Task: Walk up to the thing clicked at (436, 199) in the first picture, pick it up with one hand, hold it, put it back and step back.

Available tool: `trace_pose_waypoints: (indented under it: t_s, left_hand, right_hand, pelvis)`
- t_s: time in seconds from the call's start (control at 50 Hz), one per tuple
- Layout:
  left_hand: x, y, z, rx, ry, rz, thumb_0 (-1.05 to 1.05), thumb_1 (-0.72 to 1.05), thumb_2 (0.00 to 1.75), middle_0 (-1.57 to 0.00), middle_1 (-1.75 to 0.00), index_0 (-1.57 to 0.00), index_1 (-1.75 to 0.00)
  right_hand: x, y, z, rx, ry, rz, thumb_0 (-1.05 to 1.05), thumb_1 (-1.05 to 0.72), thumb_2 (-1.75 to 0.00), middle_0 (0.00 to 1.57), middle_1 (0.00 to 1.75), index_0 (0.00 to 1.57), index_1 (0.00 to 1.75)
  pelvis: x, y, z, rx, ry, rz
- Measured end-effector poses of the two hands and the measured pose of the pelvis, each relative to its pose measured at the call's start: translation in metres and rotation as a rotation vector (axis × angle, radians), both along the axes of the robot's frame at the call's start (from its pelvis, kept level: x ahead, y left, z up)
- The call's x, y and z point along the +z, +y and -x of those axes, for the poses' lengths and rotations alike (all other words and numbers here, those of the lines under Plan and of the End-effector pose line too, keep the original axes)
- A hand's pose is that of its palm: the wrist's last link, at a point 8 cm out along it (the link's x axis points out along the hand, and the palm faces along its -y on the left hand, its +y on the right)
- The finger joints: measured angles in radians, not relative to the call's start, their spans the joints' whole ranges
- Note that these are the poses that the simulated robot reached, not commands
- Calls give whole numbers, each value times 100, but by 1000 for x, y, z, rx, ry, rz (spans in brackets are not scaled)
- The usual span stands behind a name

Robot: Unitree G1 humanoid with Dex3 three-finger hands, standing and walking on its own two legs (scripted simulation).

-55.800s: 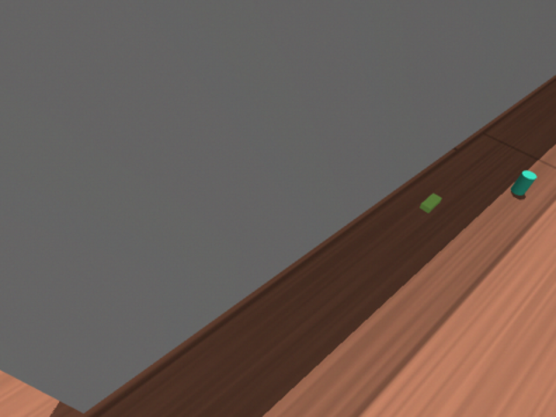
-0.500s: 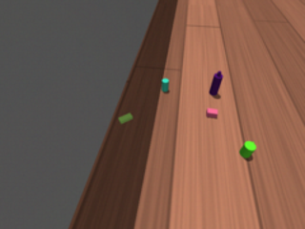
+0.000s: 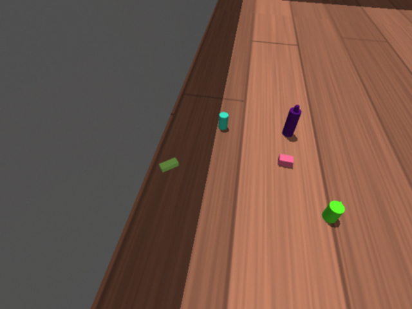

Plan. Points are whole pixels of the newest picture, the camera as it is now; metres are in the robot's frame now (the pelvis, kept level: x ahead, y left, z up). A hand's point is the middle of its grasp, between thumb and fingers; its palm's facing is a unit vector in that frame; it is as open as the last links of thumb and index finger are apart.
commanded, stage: step back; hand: left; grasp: from above
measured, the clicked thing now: (169, 164) +1.06 +0.22 -0.75
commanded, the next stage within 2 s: stand in 0.32 s
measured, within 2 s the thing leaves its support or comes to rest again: neither
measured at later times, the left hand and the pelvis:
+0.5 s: hand out of the picture +0.11 +0.25 -0.14, palm faces -0.02 -0.94 -0.34, open 7.4 cm; pelvis +0.01 +0.00 +0.01, yaw -1 degrees
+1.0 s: hand out of the picture +0.05 +0.24 -0.14, palm faces -0.05 -0.94 -0.34, open 7.4 cm; pelvis -0.01 -0.01 +0.02, yaw -1 degrees
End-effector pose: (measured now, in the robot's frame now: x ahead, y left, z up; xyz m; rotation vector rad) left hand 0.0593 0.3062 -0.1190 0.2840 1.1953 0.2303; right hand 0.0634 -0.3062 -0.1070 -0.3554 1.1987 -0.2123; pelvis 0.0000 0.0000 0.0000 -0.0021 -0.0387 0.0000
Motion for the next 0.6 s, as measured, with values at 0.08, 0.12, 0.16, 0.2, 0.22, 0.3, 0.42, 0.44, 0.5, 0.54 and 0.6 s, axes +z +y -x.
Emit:
trace_pose_waypoints:
  t_s: [0.08, 0.12, 0.16, 0.2, 0.22, 0.3, 0.42, 0.44, 0.5, 0.54, 0.6]
  left_hand:
    - [1, 0, -15, -13, -11, -1, 1, 91, 90, -20, -30, -20, -30]
    - [3, 1, -22, -18, -15, -4, 1, 91, 90, -20, -30, -20, -30]
    - [5, 1, -30, -23, -22, -10, 1, 91, 90, -20, -30, -20, -30]
    - [7, 0, -36, -27, -31, -15, 1, 91, 90, -20, -30, -20, -30]
    - [9, 0, -40, -30, -35, -18, 1, 91, 90, -20, -30, -20, -30]
    - [13, -2, -49, -39, -53, -25, 1, 91, 90, -20, -30, -20, -30]
    - [18, -10, -52, -47, -45, -18, 0, 91, 90, -20, -30, -20, -30]
    - [18, -11, -51, -50, -43, -14, 0, 91, 90, -20, -30, -20, -30]
    - [19, -17, -48, -58, -35, -5, 0, 91, 90, -20, -30, -20, -30]
    - [18, -20, -45, -63, -29, -1, 0, 91, 90, -20, -30, -20, -30]
    - [18, -23, -38, -69, -20, 5, 0, 91, 90, -20, -30, -20, -30]
  right_hand:
    - [2, 8, -21, 0, -23, -15, 1, -90, -90, 20, 30, 21, 30]
    - [3, 12, -33, 3, -43, -22, 1, -90, -90, 20, 30, 21, 30]
    - [3, 14, -43, 5, -60, -30, 1, -90, -90, 20, 30, 21, 30]
    - [3, 16, -52, 6, -76, -38, 1, -90, -90, 20, 30, 21, 30]
    - [3, 17, -56, 6, -83, -41, 1, -90, -90, 20, 30, 21, 30]
    - [4, 17, -67, 5, -105, -51, 1, -90, -90, 20, 30, 21, 30]
    - [7, 14, -66, -3, -104, -57, 1, -90, -90, 20, 30, 21, 30]
    - [8, 13, -64, -5, -100, -57, 1, -90, -90, 20, 30, 21, 30]
    - [9, 10, -56, -13, -86, -55, 1, -90, -90, 20, 30, 21, 30]
    - [9, 8, -48, -20, -74, -54, 1, -90, -90, 20, 30, 21, 30]
    - [10, 4, -36, -30, -55, -51, 1, -90, -90, 20, 30, 21, 30]
  pelvis:
    - [3, 0, -8, -7, 3, 13]
    - [3, 0, -11, -9, 3, 10]
    - [4, 1, -13, -11, 4, 7]
    - [5, 1, -14, -13, 3, 6]
    - [5, 0, -15, -13, 2, 6]
    - [6, -1, -16, -15, 0, 4]
    - [11, -3, -16, -16, -10, -1]
    - [12, -3, -15, -16, -12, -1]
    - [14, -5, -11, -17, -16, -2]
    - [15, -6, -8, -17, -19, -2]
    - [17, -7, -3, -18, -21, -2]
